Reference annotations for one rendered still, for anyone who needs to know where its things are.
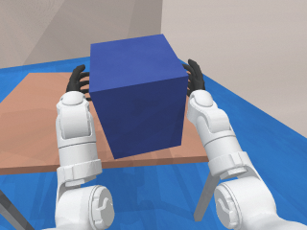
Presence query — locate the robot left forearm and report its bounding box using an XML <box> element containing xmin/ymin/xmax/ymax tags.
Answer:
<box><xmin>55</xmin><ymin>91</ymin><xmax>103</xmax><ymax>225</ymax></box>

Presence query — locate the robot left upper arm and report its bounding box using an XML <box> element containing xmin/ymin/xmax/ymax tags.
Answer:
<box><xmin>41</xmin><ymin>185</ymin><xmax>115</xmax><ymax>230</ymax></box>

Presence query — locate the carton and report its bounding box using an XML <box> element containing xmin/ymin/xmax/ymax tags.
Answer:
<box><xmin>88</xmin><ymin>34</ymin><xmax>189</xmax><ymax>160</ymax></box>

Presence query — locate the table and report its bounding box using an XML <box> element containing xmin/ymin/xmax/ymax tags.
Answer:
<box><xmin>0</xmin><ymin>71</ymin><xmax>221</xmax><ymax>230</ymax></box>

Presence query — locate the left robot hand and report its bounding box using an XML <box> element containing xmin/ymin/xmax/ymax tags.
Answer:
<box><xmin>65</xmin><ymin>64</ymin><xmax>92</xmax><ymax>102</ymax></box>

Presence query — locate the robot right forearm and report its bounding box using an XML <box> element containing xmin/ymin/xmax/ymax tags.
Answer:
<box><xmin>186</xmin><ymin>89</ymin><xmax>277</xmax><ymax>213</ymax></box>

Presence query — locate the right robot hand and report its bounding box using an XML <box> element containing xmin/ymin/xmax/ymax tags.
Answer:
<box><xmin>182</xmin><ymin>58</ymin><xmax>205</xmax><ymax>98</ymax></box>

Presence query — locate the robot right upper arm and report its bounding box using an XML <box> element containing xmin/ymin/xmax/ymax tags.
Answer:
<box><xmin>214</xmin><ymin>176</ymin><xmax>307</xmax><ymax>230</ymax></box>

